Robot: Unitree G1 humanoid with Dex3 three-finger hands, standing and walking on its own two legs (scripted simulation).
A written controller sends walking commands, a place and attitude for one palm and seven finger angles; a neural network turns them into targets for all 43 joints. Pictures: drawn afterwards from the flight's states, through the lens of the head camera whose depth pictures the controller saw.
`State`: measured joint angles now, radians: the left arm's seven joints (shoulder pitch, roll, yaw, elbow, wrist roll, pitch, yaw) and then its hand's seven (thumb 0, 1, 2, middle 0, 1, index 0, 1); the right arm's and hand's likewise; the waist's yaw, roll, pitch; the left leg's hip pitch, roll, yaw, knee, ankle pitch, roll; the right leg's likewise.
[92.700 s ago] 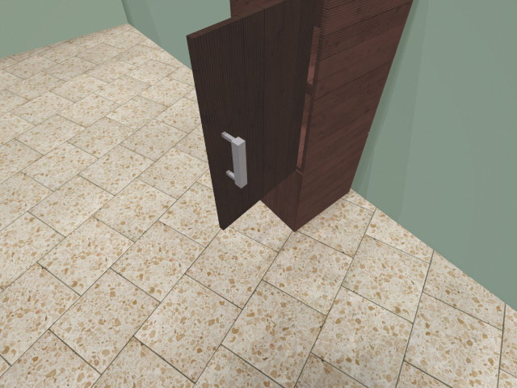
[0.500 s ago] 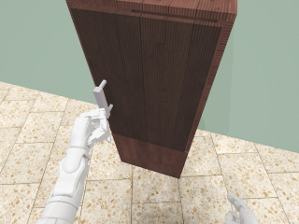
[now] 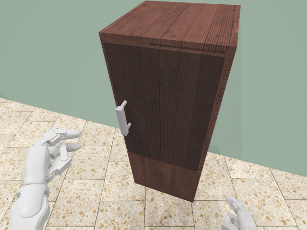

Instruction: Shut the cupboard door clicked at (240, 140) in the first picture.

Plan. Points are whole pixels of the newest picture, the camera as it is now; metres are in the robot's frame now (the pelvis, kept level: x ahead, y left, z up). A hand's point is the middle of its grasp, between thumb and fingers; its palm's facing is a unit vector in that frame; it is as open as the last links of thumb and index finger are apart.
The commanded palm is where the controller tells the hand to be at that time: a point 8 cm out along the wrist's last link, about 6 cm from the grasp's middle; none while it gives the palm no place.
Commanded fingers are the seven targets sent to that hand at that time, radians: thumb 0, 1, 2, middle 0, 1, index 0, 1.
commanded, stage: draw the hand back to the body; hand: left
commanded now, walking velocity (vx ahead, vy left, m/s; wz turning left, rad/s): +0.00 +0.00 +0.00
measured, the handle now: (124, 118) +0.54 +0.18 -0.05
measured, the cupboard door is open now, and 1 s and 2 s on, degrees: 0 0 0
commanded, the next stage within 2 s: step back with the hand held close in 0.58 s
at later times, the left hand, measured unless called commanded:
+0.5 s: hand (35, 167) +0.20 +0.26 +0.15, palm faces +0.47 -0.80 -0.38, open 7.3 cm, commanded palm +0.14 +0.30 +0.18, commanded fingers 0.00 0.90 0.90 -0.20 -0.30 -0.20 -0.30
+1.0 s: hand (32, 164) +0.20 +0.27 +0.15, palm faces +0.39 -0.78 -0.49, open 7.4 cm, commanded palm +0.14 +0.31 +0.18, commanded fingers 0.00 0.90 0.90 -0.20 -0.30 -0.20 -0.30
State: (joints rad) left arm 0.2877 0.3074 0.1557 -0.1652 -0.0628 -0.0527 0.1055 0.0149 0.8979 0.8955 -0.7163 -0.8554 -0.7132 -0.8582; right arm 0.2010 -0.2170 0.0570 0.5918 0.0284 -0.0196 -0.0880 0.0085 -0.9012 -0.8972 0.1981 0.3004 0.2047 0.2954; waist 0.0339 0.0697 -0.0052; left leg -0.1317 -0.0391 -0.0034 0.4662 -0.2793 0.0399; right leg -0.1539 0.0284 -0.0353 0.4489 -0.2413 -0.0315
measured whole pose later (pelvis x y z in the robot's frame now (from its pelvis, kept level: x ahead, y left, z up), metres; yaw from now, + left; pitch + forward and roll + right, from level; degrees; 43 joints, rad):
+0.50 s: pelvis +0.01 +0.00 +0.00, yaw +0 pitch -3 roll +0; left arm 0.45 0.32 0.30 -0.34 -0.05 -0.08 0.13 0.01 0.90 0.90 -0.23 -0.32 -0.22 -0.32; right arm 0.20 -0.23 0.02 0.65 0.02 -0.12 -0.08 0.01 -0.90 -0.90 0.20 0.30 0.20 0.30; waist 0.07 0.07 0.00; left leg -0.10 -0.04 -0.01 0.44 -0.27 0.04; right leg -0.12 0.03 -0.04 0.42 -0.23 -0.03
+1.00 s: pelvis +0.00 +0.01 -0.01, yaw +0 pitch +1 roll -1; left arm 0.56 0.41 0.38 -0.45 -0.06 -0.13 0.15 0.01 0.89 0.89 -0.22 -0.30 -0.21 -0.30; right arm 0.21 -0.26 -0.02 0.58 0.02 0.01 -0.09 0.01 -0.90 -0.90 0.20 0.30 0.20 0.30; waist -0.01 0.04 -0.02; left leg -0.26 -0.05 0.00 0.55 -0.30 0.05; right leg -0.28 0.02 -0.03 0.52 -0.26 -0.02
